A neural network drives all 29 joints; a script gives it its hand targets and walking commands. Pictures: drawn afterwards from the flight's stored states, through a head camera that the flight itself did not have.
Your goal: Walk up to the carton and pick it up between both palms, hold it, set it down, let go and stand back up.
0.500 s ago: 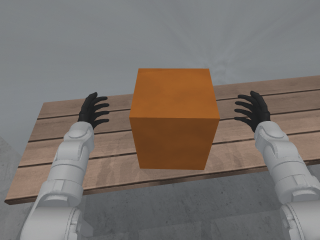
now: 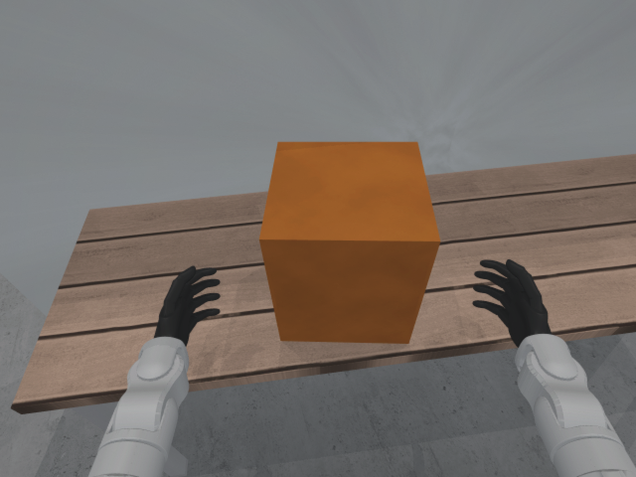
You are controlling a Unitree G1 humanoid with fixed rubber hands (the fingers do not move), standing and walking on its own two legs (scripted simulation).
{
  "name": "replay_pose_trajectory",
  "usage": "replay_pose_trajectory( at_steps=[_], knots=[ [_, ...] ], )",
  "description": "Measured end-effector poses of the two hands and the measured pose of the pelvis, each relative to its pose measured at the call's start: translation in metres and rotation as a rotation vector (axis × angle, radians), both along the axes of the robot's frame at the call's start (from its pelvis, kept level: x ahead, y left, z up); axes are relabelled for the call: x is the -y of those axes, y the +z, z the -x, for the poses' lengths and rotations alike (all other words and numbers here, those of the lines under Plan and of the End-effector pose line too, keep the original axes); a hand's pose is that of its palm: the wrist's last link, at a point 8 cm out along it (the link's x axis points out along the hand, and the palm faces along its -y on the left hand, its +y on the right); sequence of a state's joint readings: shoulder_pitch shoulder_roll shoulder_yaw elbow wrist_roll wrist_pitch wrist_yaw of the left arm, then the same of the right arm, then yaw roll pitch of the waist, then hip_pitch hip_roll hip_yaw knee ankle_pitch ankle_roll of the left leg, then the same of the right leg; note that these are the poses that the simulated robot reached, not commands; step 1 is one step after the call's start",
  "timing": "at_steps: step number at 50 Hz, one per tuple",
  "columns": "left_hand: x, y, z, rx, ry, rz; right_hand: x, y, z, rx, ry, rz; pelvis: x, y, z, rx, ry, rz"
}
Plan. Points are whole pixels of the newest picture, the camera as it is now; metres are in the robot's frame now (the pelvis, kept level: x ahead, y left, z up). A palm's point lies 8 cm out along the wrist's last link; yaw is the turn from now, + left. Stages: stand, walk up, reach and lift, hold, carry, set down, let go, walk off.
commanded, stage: set down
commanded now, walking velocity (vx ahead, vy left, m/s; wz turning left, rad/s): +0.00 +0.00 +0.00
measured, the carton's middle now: (345, 246) +0.46 -0.03 +0.01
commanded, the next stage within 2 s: let go in 1.42 s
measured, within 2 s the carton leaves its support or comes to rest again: neither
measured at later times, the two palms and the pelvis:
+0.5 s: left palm (169, 398) +0.24 +0.21 -0.02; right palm (518, 384) +0.24 -0.23 -0.02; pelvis +0.01 +0.00 +0.00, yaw +0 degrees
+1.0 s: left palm (160, 443) +0.20 +0.22 -0.05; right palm (515, 429) +0.20 -0.22 -0.05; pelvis +0.02 +0.01 +0.00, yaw -1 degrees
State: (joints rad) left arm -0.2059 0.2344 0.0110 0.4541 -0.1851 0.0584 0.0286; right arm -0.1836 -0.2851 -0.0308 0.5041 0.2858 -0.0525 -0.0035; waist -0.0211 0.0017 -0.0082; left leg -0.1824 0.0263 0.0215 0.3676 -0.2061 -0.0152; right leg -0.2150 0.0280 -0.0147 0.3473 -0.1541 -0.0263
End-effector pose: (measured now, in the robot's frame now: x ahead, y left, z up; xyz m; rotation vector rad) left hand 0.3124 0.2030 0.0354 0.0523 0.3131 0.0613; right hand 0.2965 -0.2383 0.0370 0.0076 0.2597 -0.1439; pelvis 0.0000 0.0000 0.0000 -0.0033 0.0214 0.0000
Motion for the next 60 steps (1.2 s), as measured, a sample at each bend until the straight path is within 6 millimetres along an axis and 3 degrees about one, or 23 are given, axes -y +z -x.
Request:
replay_pose_trajectory(
  at_steps=[10, 18, 28, 44, 60],
  knots=[
    [-0.012, -0.028, 0.037, -0.027, 0.038, -0.009, -0.004, -0.029, 0.033, -0.061, -0.011, -0.006, -0.002, -0.001, -0.002, 0.032, 0.000, -0.001],
    [-0.007, -0.043, 0.059, -0.048, 0.030, -0.011, -0.010, -0.046, 0.048, -0.086, 0.003, -0.008, -0.004, -0.001, -0.003, 0.031, 0.002, -0.001],
    [-0.010, -0.056, 0.070, -0.103, 0.033, -0.018, -0.012, -0.056, 0.057, -0.130, 0.008, 0.016, -0.005, -0.001, -0.009, 0.043, 0.001, -0.002],
    [-0.019, -0.081, 0.102, -0.268, 0.044, -0.056, -0.019, -0.085, 0.093, -0.270, 0.024, 0.048, -0.007, 0.000, -0.021, 0.076, -0.008, 0.003],
    [-0.027, -0.095, 0.121, -0.393, 0.053, -0.087, -0.018, -0.099, 0.105, -0.357, 0.047, 0.081, -0.008, 0.000, -0.021, 0.083, -0.010, 0.006]
  ],
)
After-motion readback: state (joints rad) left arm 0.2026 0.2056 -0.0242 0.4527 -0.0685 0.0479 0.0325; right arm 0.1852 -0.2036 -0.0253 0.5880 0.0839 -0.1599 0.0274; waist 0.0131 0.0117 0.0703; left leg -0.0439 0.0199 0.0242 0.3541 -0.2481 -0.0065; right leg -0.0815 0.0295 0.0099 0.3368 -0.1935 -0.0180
